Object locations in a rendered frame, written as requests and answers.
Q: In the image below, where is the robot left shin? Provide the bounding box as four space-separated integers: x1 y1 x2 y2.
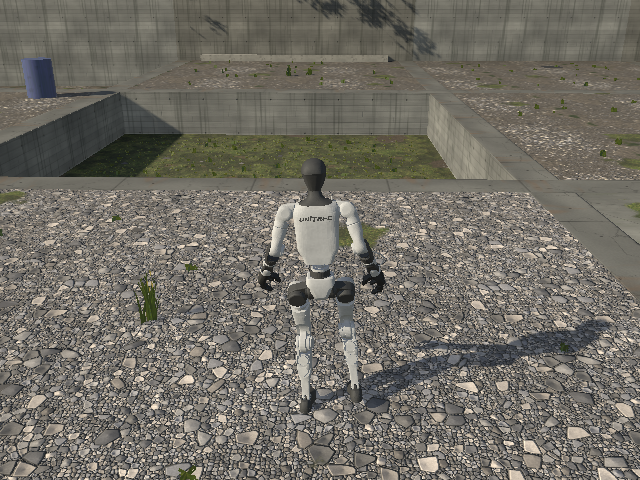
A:
295 335 312 400

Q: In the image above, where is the robot right hand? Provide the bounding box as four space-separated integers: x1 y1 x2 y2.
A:
362 270 385 294

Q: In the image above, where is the robot right forearm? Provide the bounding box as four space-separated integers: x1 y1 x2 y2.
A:
358 239 381 277

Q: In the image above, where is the left robot upper arm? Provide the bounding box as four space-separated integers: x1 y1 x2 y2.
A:
269 203 295 257

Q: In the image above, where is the robot left hand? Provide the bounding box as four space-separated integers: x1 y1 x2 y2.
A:
258 272 281 291

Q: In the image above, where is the right robot upper arm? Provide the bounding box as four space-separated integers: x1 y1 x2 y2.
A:
336 200 368 255

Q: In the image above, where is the robot torso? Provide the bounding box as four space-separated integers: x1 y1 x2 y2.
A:
293 196 340 300

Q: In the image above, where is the robot left forearm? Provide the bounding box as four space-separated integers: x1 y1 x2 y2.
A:
260 242 279 276

